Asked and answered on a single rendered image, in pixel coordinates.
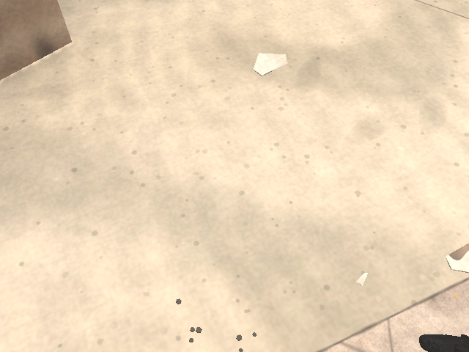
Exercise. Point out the right robot hand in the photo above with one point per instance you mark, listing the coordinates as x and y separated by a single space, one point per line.
444 343

